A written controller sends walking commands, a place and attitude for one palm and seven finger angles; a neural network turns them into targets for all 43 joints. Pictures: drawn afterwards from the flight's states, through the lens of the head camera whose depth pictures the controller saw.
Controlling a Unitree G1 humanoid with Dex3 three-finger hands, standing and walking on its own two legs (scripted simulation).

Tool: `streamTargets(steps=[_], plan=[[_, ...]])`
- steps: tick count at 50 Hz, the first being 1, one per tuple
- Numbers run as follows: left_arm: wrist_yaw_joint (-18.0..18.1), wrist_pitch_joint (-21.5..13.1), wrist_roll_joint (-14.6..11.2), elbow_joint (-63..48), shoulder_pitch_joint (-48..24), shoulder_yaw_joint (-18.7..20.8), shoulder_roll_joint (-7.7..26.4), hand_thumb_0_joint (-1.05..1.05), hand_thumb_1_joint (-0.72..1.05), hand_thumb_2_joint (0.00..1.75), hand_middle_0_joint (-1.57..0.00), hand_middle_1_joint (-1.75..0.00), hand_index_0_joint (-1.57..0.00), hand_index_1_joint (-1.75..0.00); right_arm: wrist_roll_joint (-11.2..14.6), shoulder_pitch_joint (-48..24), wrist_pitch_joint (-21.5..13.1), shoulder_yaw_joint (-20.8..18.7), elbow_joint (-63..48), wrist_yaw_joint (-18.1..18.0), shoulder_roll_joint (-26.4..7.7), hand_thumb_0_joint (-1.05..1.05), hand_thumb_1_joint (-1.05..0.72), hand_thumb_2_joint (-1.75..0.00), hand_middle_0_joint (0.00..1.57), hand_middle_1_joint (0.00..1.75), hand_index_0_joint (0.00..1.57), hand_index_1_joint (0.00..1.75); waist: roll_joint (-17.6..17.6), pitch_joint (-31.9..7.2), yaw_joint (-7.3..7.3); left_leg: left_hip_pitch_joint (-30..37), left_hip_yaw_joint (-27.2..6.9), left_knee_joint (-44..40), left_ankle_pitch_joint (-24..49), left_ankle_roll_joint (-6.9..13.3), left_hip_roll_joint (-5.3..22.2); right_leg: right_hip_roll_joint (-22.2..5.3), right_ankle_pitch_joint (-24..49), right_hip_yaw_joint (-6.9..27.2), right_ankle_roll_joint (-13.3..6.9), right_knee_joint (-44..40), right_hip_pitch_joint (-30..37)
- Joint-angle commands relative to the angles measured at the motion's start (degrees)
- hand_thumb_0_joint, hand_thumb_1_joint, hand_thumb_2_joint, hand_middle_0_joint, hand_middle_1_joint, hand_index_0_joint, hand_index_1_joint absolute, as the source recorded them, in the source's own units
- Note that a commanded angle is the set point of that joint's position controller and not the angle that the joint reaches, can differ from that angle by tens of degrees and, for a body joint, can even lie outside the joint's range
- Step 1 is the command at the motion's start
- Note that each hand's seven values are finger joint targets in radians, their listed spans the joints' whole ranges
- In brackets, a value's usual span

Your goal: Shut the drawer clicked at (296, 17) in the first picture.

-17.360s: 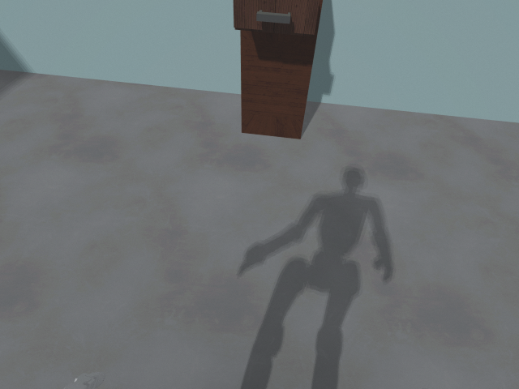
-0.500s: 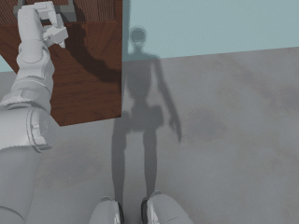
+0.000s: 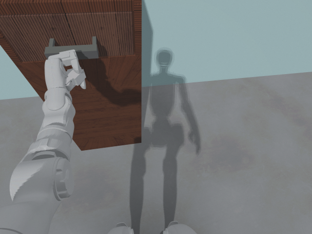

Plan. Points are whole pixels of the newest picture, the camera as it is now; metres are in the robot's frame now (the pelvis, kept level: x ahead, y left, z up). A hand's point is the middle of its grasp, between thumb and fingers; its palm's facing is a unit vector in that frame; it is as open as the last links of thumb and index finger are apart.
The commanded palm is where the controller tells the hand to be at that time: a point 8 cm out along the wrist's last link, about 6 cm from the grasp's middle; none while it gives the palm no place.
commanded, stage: draw the hand back to the body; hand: left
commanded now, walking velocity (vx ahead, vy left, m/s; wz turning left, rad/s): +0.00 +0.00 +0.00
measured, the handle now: (73, 46) +0.60 +0.18 +0.09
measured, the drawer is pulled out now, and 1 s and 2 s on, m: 0.00 0.00 0.00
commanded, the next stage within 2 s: step back with the hand held close in 1.36 s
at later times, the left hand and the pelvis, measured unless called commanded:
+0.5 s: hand (48, 116) +0.35 +0.18 +0.15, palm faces +0.10 -0.99 -0.02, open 3.3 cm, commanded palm +0.31 +0.23 +0.15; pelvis +0.00 -0.01 +0.03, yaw +2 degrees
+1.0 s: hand out of the picture +0.22 +0.22 +0.19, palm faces +0.32 -0.90 -0.30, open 3.2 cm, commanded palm +0.16 +0.26 +0.21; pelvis -0.01 -0.01 +0.05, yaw +1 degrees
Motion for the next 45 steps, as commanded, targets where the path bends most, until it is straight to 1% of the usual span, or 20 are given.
streamTargets(steps=[1, 3, 5, 7, 8, 11, 14, 18, 21, 22, 24, 25, 26, 27, 29, 32, 33, 39, 42, 45], plan=[[-1.8, -3.7, -1.7, -18.3, -20.5, -1.1, 9.4, 0.0, 0.9, 0.9, -1.4, -1.6, -1.4, -1.6, 1.1, 8.0, 0.1, -4.1, -3.8, -0.9, -9.6, 0.0, -0.9, -0.9, 0.2, 0.3, 0.2, 0.3, 6.4, -27.2, 1.68, 28.7, -6.7, -3.7, 37.0, -2.1, 0.9, -0.1, 29.3, 3.2, 0.9, -4.6, 7.8], [-2.9, -3.1, -3.1, -24.7, -12.7, 1.1, 11.5, 0.0, 0.9, 0.9, -1.4, -1.6, -1.4, -1.6, 1.7, 7.1, 0.1, -4.3, -5.2, -1.0, -9.6, 0.0, -0.9, -0.9, 0.2, 0.3, 0.2, 0.3, 7.3, -31.9, 4.22, 32.5, -6.4, -4.2, 44.2, -2.3, 1.1, -0.3, 34.7, 3.4, 0.9, -4.6, 12.5], [-4.2, -1.6, -5.2, -31.5, -5.8, 0.4, 9.9, 0.0, 0.9, 0.9, -1.4, -1.6, -1.4, -1.6, 2.5, 5.1, -0.1, -4.2, -7.1, -1.2, -8.9, 0.0, -0.9, -0.9, 0.2, 0.3, 0.2, 0.3, 3.7, -32.3, 5.45, 31.7, -5.1, -5.4, 45.1, -1.8, 0.7, -0.6, 41.5, 3.9, 1.3, -5.8, 19.0], [-5.2, 0.6, -6.8, -35.1, 1.0, -0.6, 8.5, 0.0, 0.9, 0.9, -1.4, -1.6, -1.4, -1.6, 3.3, 3.2, -0.5, -4.1, -8.4, -1.5, -8.6, 0.0, -0.9, -0.9, 0.2, 0.3, 0.2, 0.3, -0.9, -28.6, 5.93, 28.8, -4.1, -7.0, 42.9, -1.1, 0.4, -1.0, 45.1, 3.8, 1.6, -6.9, 23.7], [-5.6, 1.8, -7.3, -37.1, 3.3, -1.5, 7.2, 0.0, 0.9, 0.9, -1.4, -1.6, -1.4, -1.6, 3.8, 1.8, -0.7, -4.0, -9.0, -1.7, -8.3, 0.0, -0.9, -0.9, 0.2, 0.3, 0.2, 0.3, -1.1, -25.9, 6.18, 28.1, -3.4, -8.0, 40.9, -0.9, 0.2, -1.2, 45.7, 3.9, 2.0, -7.8, 24.2], [-6.0, 5.1, -8.5, -41.2, 7.2, -2.2, 6.9, 0.0, 0.9, 0.9, -1.4, -1.6, -1.4, -1.6, 4.6, -1.8, -1.3, -3.7, -9.9, -2.8, -8.5, 0.0, -0.9, -0.9, 0.2, 0.3, 0.2, 0.3, -3.4, -18.0, 6.04, 25.2, -2.8, -10.8, 29.3, -0.7, -0.5, -1.4, 39.8, 3.8, 2.3, -10.7, 24.5], [-6.1, 6.2, -8.9, -46.6, 9.0, -3.7, 6.0, 0.0, 0.9, 0.9, -1.4, -1.6, -1.4, -1.6, 5.0, -4.7, -2.1, -3.3, -10.1, -3.9, -8.1, 0.0, -0.9, -0.9, 0.2, 0.3, 0.2, 0.3, 0.0, -13.7, 5.87, 27.5, -3.1, -12.1, 28.5, -0.5, -0.7, -1.7, 36.7, 4.1, 1.9, -12.4, 23.8], [-8.0, 7.4, -10.0, -55.6, 12.2, -5.9, 4.2, 0.0, 0.9, 0.9, -1.4, -1.6, -1.4, -1.6, 5.1, -7.1, -3.8, -3.1, -10.5, -4.7, -7.6, 0.0, -0.9, -0.9, 0.2, 0.3, 0.2, 0.3, 3.0, -18.2, 6.44, 34.5, -4.2, -12.4, 34.5, -0.8, -0.4, -2.2, 39.0, 3.9, 1.9, -12.4, 25.0], [-8.9, 9.2, -11.2, -56.5, 16.6, -6.1, 3.8, 0.0, 0.9, 0.9, -1.4, -1.6, -1.4, -1.6, 5.4, -10.1, -5.0, -2.6, -11.1, -5.5, -7.6, 0.0, -0.9, -0.9, 0.2, 0.3, 0.2, 0.3, -1.7, -14.2, 6.88, 33.3, -4.7, -14.5, 28.2, -0.9, -0.6, -2.2, 33.7, 3.4, 1.8, -14.4, 25.5], [-9.0, 10.0, -11.4, -56.3, 18.4, -4.5, 5.6, 0.0, 0.9, 0.9, -1.4, -1.6, -1.4, -1.6, 5.6, -11.0, -5.1, -2.5, -11.2, -5.8, -7.8, 0.0, -0.9, -0.9, 0.2, 0.3, 0.2, 0.3, -1.1, -12.2, 7.35, 32.1, -4.5, -15.0, 25.4, -0.9, -0.7, -2.3, 31.9, 3.7, 1.8, -15.0, 25.3], [-9.3, 11.8, -11.9, -56.4, 20.0, -4.5, 5.5, 0.0, 0.9, 0.9, -1.4, -1.6, -1.4, -1.6, 5.8, -13.1, -5.5, -1.9, -11.7, -6.2, -7.7, 0.0, -0.9, -0.9, 0.2, 0.3, 0.2, 0.3, -3.2, -9.5, 7.73, 30.6, -4.6, -16.8, 20.7, -0.8, -1.1, -2.6, 28.0, 3.9, 1.8, -16.6, 26.0], [-5.0, 11.5, -6.0, -61.3, 21.9, -6.7, 9.6, 0.0, 0.9, 0.9, -1.4, -1.6, -1.4, -1.6, 5.6, -16.3, -4.7, -1.9, -11.9, -6.5, -6.6, 0.0, -0.9, -0.9, 0.2, 0.3, 0.2, 0.3, -3.2, -6.3, 9.43, 32.1, -4.5, -20.4, 18.2, -1.2, -0.9, -4.3, 24.6, 6.1, 1.6, -20.1, 27.3], [-2.9, 12.0, -5.7, -61.6, 25.4, -7.8, 6.7, 0.0, 0.9, 0.9, -1.4, -1.6, -1.4, -1.6, 5.5, -17.0, -4.6, -1.7, -12.3, -6.8, -6.2, 0.0, -0.9, -0.9, 0.2, 0.3, 0.2, 0.3, -1.9, -4.3, 8.99, 32.6, -4.4, -21.8, 16.3, -1.3, -0.6, -4.4, 21.4, 5.7, 1.5, -21.4, 27.8], [-2.1, 12.5, -5.6, -63.7, 26.3, -8.4, 6.2, 0.0, 0.9, 0.9, -1.4, -1.6, -1.4, -1.6, 5.5, -18.0, -4.8, -1.5, -12.7, -6.9, -6.1, 0.0, -0.9, -0.9, 0.2, 0.3, 0.2, 0.3, -1.8, -3.4, 9.3, 32.9, -4.5, -22.2, 15.6, -1.1, -0.7, -4.3, 20.2, 5.9, 1.6, -22.4, 27.8], [-0.4, 13.2, -4.8, -65.9, 28.9, -8.7, 6.1, 0.0, 0.9, 0.9, -1.4, -1.6, -1.4, -1.6, 5.3, -18.9, -4.6, -0.9, -12.4, -7.2, -5.8, 0.0, -0.9, -0.9, 0.2, 0.3, 0.2, 0.3, 1.3, -2.8, 9.42, 35.6, -4.8, -24.3, 15.2, -1.3, -0.5, -4.2, 18.3, 5.7, 1.0, -23.7, 29.6], [1.4, 13.8, -4.3, -68.1, 34.0, -6.4, 8.2, 0.0, 0.9, 0.9, -1.4, -1.6, -1.4, -1.6, 4.9, -19.9, -4.8, -0.5, -12.1, -7.6, -5.8, 0.0, -0.9, -0.9, 0.2, 0.3, 0.2, 0.3, -2.6, -0.9, 10.0, 36.6, -5.4, -27.1, 13.1, -1.2, -0.1, -3.9, 14.5, 5.8, 1.1, -26.6, 31.3], [1.6, 13.6, -4.0, -69.5, 33.8, -6.9, 7.7, 0.0, 0.9, 0.9, -1.4, -1.6, -1.4, -1.6, 4.9, -20.6, -4.9, -0.2, -12.3, -7.8, -5.6, 0.0, -0.9, -0.9, 0.2, 0.3, 0.2, 0.3, -2.1, -0.3, 9.89, 37.6, -5.3, -28.2, 12.5, -1.1, -0.3, -3.8, 13.6, 5.9, 1.1, -27.5, 31.5], [2.9, 12.6, -3.5, -80.3, 42.0, -6.0, 7.5, 0.0, 0.9, 0.9, -1.4, -1.6, -1.4, -1.6, 4.0, -21.8, -7.0, -0.3, -12.0, -7.8, -4.9, 0.0, -0.9, -0.9, 0.2, 0.3, 0.2, 0.3, 4.3, -0.2, 10.67, 43.2, -6.0, -31.5, 15.0, -1.7, 0.2, -3.6, 15.0, 5.2, 0.4, -29.4, 34.6], [3.1, 12.5, -3.6, -82.7, 50.1, -4.8, 7.6, 0.0, 0.9, 0.9, -1.4, -1.6, -1.4, -1.6, 3.5, -22.2, -7.8, -0.6, -11.7, -7.6, -5.2, 0.0, -0.9, -0.9, 0.2, 0.3, 0.2, 0.3, -1.1, 1.2, 11.38, 42.8, -5.8, -32.1, 17.0, -1.4, 0.3, -3.4, 16.6, 4.9, 0.6, -30.2, 35.9], [2.9, 12.3, -3.5, -85.7, 54.9, -3.5, 7.6, 0.0, 0.9, 0.9, -1.4, -1.6, -1.4, -1.6, 3.4, -22.4, -8.0, -0.8, -11.6, -7.3, -5.2, 0.0, -0.9, -0.9, 0.2, 0.3, 0.2, 0.3, -2.2, 3.0, 11.63, 42.7, -5.7, -32.5, 17.4, -1.4, 0.2, -3.5, 16.9, 4.7, 0.7, -30.9, 35.9]])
